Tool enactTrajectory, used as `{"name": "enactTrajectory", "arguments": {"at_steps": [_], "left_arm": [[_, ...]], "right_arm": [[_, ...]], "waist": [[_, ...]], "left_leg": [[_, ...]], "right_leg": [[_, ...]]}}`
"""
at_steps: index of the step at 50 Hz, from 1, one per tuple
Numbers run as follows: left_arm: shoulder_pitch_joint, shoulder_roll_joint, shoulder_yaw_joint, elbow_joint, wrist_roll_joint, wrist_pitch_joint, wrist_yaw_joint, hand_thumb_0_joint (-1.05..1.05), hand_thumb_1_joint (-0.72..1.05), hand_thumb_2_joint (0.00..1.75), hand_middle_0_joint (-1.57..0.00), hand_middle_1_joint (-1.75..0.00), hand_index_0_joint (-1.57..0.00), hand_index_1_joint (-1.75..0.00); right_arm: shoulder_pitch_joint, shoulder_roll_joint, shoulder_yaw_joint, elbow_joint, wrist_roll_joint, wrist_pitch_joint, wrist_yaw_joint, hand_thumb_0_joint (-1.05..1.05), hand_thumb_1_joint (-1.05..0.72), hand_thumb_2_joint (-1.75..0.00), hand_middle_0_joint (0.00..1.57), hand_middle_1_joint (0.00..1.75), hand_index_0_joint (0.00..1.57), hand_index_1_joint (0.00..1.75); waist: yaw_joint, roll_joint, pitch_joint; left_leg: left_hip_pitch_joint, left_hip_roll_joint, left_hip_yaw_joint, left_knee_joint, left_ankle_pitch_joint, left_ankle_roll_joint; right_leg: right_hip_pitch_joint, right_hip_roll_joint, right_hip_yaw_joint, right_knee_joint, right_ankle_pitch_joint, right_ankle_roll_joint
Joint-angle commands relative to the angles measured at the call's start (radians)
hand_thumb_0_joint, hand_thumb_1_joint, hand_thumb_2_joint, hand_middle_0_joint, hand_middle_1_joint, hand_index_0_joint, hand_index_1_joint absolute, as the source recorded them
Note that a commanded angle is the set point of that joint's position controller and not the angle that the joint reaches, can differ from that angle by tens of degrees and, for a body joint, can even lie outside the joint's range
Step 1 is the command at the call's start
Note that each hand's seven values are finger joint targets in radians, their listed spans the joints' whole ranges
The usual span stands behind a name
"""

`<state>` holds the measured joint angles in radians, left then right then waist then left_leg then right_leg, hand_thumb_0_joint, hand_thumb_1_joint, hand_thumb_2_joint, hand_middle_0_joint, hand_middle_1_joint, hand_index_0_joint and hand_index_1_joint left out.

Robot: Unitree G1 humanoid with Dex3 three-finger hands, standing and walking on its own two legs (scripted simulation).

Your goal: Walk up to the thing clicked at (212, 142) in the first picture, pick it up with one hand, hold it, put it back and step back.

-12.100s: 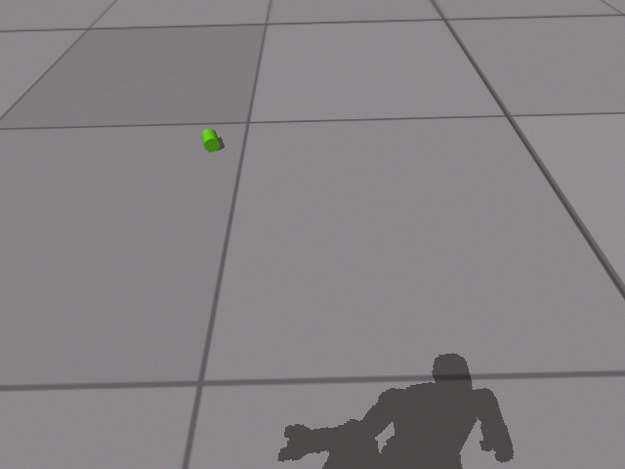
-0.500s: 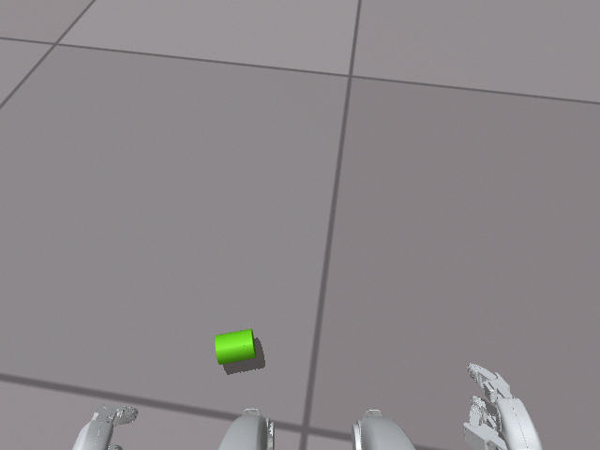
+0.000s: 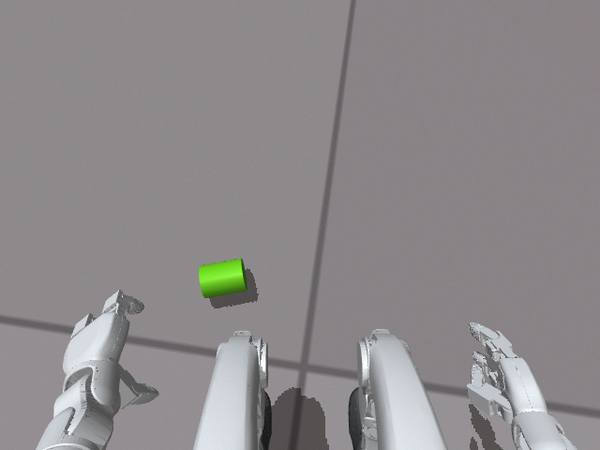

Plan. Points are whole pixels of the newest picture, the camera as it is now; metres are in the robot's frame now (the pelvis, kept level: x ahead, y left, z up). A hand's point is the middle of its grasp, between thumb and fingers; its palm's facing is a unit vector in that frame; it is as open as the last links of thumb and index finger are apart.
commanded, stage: rise first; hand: left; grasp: from above
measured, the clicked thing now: (223, 278) +0.46 +0.21 -0.50
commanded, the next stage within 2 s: none
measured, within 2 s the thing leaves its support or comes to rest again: neither
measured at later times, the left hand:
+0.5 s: hand (164, 307) +0.35 +0.28 -0.29, palm faces -0.44 -0.14 -0.88, open 14.0 cm
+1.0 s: hand (182, 292) +0.39 +0.27 -0.35, palm faces -0.43 -0.07 -0.90, open 14.1 cm
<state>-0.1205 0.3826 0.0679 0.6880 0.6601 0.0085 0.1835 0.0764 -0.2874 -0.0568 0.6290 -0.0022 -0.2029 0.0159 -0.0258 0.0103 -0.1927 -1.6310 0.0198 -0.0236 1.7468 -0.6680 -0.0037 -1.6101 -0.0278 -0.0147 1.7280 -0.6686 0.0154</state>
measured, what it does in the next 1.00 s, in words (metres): lowers itself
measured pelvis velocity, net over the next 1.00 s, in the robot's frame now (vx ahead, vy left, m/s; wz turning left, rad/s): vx -0.04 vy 0.00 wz -0.07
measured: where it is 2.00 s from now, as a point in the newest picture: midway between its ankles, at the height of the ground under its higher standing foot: outside the picture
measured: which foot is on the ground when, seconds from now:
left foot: down 0.00-1.00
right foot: down 0.00-1.00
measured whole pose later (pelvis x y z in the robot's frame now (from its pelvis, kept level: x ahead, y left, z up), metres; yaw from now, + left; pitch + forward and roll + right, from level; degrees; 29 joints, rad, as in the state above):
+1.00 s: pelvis -0.04 +0.00 -0.18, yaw -4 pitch +34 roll -5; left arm -0.80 0.58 0.11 1.38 1.17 -0.10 0.47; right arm 0.11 -0.24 -0.01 0.80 -0.13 -0.09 0.11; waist -0.16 0.01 -0.10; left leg -2.24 0.02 -0.08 2.32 -0.68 0.00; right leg -2.19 -0.01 -0.04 2.26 -0.66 0.02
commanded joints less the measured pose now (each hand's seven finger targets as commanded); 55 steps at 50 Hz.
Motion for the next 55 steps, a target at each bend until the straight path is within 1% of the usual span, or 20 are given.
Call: {"name": "enactTrajectory", "arguments": {"at_steps": [1,3,5,11,12,17,23,25,26,29,31,33,35,37,43,45,47,51,52,55], "left_arm": [[-0.199,0.250,0.080,-0.067,0.098,-0.037,0.087,0.00,-0.49,0.96,-0.10,-1.03,-0.10,-1.03],[-0.280,0.250,0.067,-0.006,0.132,-0.039,0.109,0.00,-0.48,0.96,-0.09,-1.03,-0.10,-1.03],[-0.368,0.313,0.085,0.033,0.163,-0.045,0.128,0.00,-0.48,0.97,-0.11,-1.01,-0.11,-1.01],[-0.539,0.357,0.068,0.168,0.237,-0.072,0.149,0.00,-0.51,0.99,-0.08,-1.04,-0.08,-1.04],[-0.572,0.381,0.081,0.188,0.250,-0.077,0.153,0.00,-0.52,1.00,-0.08,-1.04,-0.08,-1.04],[-0.660,0.375,0.049,0.284,0.320,-0.104,0.170,0.00,-0.54,1.02,-0.07,-1.03,-0.07,-1.03],[-0.735,0.425,0.065,0.367,0.406,-0.127,0.218,0.00,-0.56,1.03,-0.07,-1.00,-0.06,-1.01],[-0.774,0.403,0.049,0.389,0.435,-0.134,0.238,0.00,-0.55,1.02,-0.06,-1.00,-0.06,-1.00],[-0.789,0.412,0.051,0.397,0.449,-0.136,0.247,0.00,-0.55,1.02,-0.07,-1.00,-0.06,-1.00],[-0.815,0.417,0.053,0.431,0.480,-0.135,0.268,0.00,-0.56,1.03,-0.07,-0.99,-0.06,-0.99],[-0.851,0.419,0.050,0.442,0.492,-0.138,0.282,0.00,-0.57,1.03,-0.07,-0.99,-0.07,-0.99],[-0.853,0.429,0.054,0.464,0.508,-0.135,0.295,0.00,-0.56,1.02,-0.07,-1.00,-0.07,-1.00],[-0.860,0.420,0.051,0.495,0.513,-0.130,0.304,0.00,-0.56,1.02,-0.07,-0.99,-0.07,-1.00],[-0.900,0.438,0.058,0.504,0.509,-0.127,0.308,0.00,-0.55,1.01,-0.06,-1.01,-0.06,-1.01],[-0.954,0.433,0.060,0.548,0.503,-0.111,0.326,0.00,-0.54,1.00,-0.06,-1.02,-0.07,-1.01],[-0.953,0.430,0.056,0.557,0.500,-0.109,0.324,0.00,-0.54,0.99,-0.07,-1.03,-0.08,-1.02],[-0.955,0.450,0.078,0.566,0.499,-0.104,0.330,0.00,-0.53,0.99,-0.07,-1.02,-0.08,-1.01],[-0.964,0.443,0.062,0.593,0.496,-0.109,0.322,0.00,-0.54,0.99,-0.07,-1.03,-0.08,-1.02],[-0.967,0.453,0.072,0.587,0.493,-0.113,0.321,0.00,-0.53,0.98,-0.07,-1.02,-0.08,-1.01],[-0.966,0.465,0.080,0.570,0.502,-0.120,0.318,0.00,-0.53,0.98,-0.07,-1.03,-0.09,-1.02]], "right_arm": [[0.092,-0.163,-0.066,-0.052,-0.001,-0.019,0.004,0.00,-0.87,-0.89,0.20,0.30,0.20,0.30],[0.098,-0.164,-0.066,-0.039,-0.010,-0.003,0.009,0.00,-0.87,-0.89,0.20,0.30,0.20,0.30],[0.101,-0.163,-0.071,-0.029,-0.015,0.012,0.011,0.00,-0.87,-0.89,0.20,0.30,0.20,0.30],[0.127,-0.158,-0.070,0.016,-0.038,0.044,0.017,0.00,-0.88,-0.90,0.20,0.30,0.20,0.30],[0.133,-0.159,-0.069,0.019,-0.040,0.048,0.016,0.00,-0.88,-0.90,0.20,0.30,0.20,0.30],[0.144,-0.162,-0.064,0.042,-0.051,0.066,0.022,0.00,-0.89,-0.90,0.20,0.30,0.20,0.30],[0.164,-0.172,-0.051,0.065,-0.059,0.085,0.032,0.00,-0.89,-0.90,0.20,0.30,0.20,0.30],[0.171,-0.177,-0.047,0.082,-0.068,0.089,0.035,0.00,-0.89,-0.90,0.20,0.30,0.20,0.30],[0.173,-0.177,-0.043,0.085,-0.070,0.091,0.038,0.00,-0.89,-0.90,0.20,0.30,0.20,0.30],[0.192,-0.178,-0.042,0.101,-0.081,0.097,0.046,0.00,-0.89,-0.90,0.20,0.30,0.20,0.30],[0.205,-0.181,-0.041,0.110,-0.090,0.099,0.050,0.00,-0.89,-0.90,0.20,0.30,0.20,0.30],[0.207,-0.179,-0.040,0.116,-0.097,0.101,0.054,0.00,-0.89,-0.90,0.20,0.30,0.20,0.30],[0.205,-0.179,-0.042,0.121,-0.104,0.103,0.060,0.00,-0.89,-0.90,0.20,0.30,0.20,0.30],[0.197,-0.178,-0.044,0.121,-0.107,0.102,0.063,0.00,-0.89,-0.90,0.20,0.30,0.20,0.30],[0.211,-0.178,-0.033,0.132,-0.117,0.096,0.071,0.00,-0.89,-0.90,0.20,0.30,0.20,0.30],[0.215,-0.174,-0.028,0.137,-0.120,0.095,0.075,0.00,-0.90,-0.90,0.20,0.30,0.20,0.30],[0.226,-0.181,-0.027,0.139,-0.122,0.093,0.078,0.00,-0.89,-0.90,0.20,0.30,0.20,0.30],[0.227,-0.169,-0.020,0.141,-0.124,0.095,0.087,0.00,-0.90,-0.90,0.20,0.30,0.20,0.30],[0.233,-0.168,-0.019,0.142,-0.124,0.095,0.089,0.00,-0.90,-0.90,0.20,0.30,0.20,0.30],[0.246,-0.173,-0.019,0.145,-0.127,0.094,0.093,0.00,-0.90,-0.90,0.20,0.30,0.20,0.30]], "waist": [[0.010,0.045,-0.573],[-0.003,0.025,-0.573],[-0.005,0.006,-0.588],[-0.023,0.002,-0.612],[-0.027,-0.001,-0.609],[-0.055,0.027,-0.551],[-0.064,0.103,-0.522],[-0.082,0.145,-0.503],[-0.079,0.176,-0.511],[-0.091,0.172,-0.544],[-0.108,0.175,-0.559],[-0.107,0.177,-0.558],[-0.110,0.178,-0.537],[-0.107,0.192,-0.539],[-0.133,0.188,-0.538],[-0.135,0.186,-0.548],[-0.136,0.167,-0.558],[-0.145,0.138,-0.534],[-0.143,0.128,-0.550],[-0.140,0.174,-0.567]], "left_leg": [[0.273,-0.033,0.014,-0.089,0.317,0.018],[0.194,-0.036,0.020,-0.043,0.271,0.020],[0.124,-0.037,0.032,-0.009,0.206,0.024],[0.036,-0.034,0.038,0.079,0.124,0.035],[0.024,-0.033,0.035,0.090,0.110,0.036],[-0.038,-0.036,0.019,0.116,0.029,0.037],[-0.039,-0.033,-0.004,0.141,0.025,0.029],[-0.018,-0.027,-0.023,0.148,0.034,0.023],[-0.013,-0.028,-0.023,0.152,0.045,0.021],[0.006,-0.027,-0.016,0.190,0.098,0.021],[-0.006,-0.027,-0.013,0.216,0.126,0.024],[-0.032,-0.028,-0.003,0.236,0.139,0.028],[-0.035,-0.022,-0.016,0.229,0.107,0.025],[-0.048,-0.022,-0.010,0.237,0.067,0.027],[-0.091,-0.020,-0.011,0.273,0.071,0.032],[-0.091,-0.021,-0.006,0.291,0.093,0.033],[-0.105,-0.019,-0.004,0.306,0.110,0.036],[-0.173,-0.024,0.012,0.331,0.096,0.043],[-0.168,-0.023,0.011,0.338,0.107,0.045],[-0.148,-0.024,0.011,0.346,0.132,0.040]], "right_leg": [[0.178,0.032,-0.008,-0.105,0.307,-0.044],[0.157,0.032,-0.009,-0.079,0.278,-0.041],[0.157,0.034,-0.003,-0.072,0.217,-0.037],[0.082,0.041,-0.010,-0.020,0.107,-0.036],[0.061,0.042,-0.014,-0.011,0.090,-0.038],[-0.048,0.047,-0.043,0.047,0.014,-0.046],[-0.161,0.046,-0.077,0.133,0.034,-0.057],[-0.236,0.041,-0.092,0.169,0.055,-0.058],[-0.244,0.040,-0.092,0.186,0.065,-0.059],[-0.248,0.039,-0.094,0.204,0.114,-0.057],[-0.246,0.040,-0.095,0.221,0.144,-0.055],[-0.236,0.042,-0.094,0.224,0.159,-0.052],[-0.278,0.038,-0.102,0.243,0.124,-0.055],[-0.292,0.042,-0.101,0.243,0.092,-0.057],[-0.307,0.041,-0.104,0.273,0.105,-0.053],[-0.296,0.040,-0.101,0.278,0.124,-0.052],[-0.287,0.040,-0.100,0.284,0.142,-0.050],[-0.248,0.047,-0.095,0.273,0.134,-0.049],[-0.237,0.046,-0.093,0.274,0.145,-0.047],[-0.240,0.043,-0.095,0.298,0.170,-0.048]]}}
